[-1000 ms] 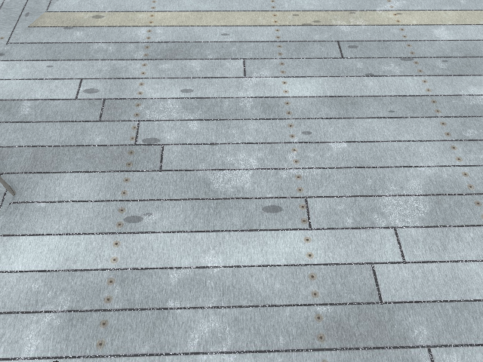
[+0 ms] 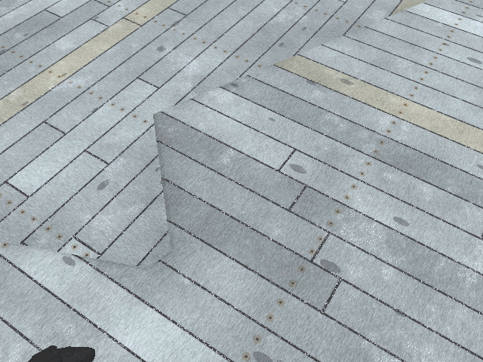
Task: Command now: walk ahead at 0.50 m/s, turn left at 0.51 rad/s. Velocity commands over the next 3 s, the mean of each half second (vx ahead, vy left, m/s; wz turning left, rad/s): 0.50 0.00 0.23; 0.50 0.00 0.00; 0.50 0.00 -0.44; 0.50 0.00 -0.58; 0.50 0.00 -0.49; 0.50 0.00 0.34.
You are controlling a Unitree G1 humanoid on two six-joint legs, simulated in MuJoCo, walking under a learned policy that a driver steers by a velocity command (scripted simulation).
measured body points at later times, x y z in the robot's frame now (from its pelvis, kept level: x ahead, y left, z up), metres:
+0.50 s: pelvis +0.28 -0.05 +0.00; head +0.31 -0.06 +0.45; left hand +0.28 +0.23 -0.12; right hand +0.49 -0.29 -0.09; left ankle +0.40 +0.12 -0.69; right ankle +0.26 -0.15 -0.75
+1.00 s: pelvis +0.55 +0.04 +0.00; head +0.57 +0.05 +0.45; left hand +0.68 +0.32 -0.11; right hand +0.62 -0.23 -0.11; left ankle +0.52 +0.12 -0.75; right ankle +0.69 -0.12 -0.68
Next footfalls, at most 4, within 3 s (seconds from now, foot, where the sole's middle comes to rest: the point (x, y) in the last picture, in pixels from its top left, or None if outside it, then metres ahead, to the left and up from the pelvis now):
0.20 right None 0.30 -0.15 -0.78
0.70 left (187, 326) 0.56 0.13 -0.78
1.26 right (256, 226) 0.88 -0.09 -0.78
1.72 left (210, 160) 1.17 0.06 -0.78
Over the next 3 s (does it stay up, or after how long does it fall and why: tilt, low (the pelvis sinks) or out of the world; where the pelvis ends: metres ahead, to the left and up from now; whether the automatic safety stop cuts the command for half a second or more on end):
stays up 1.59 -0.40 -0.01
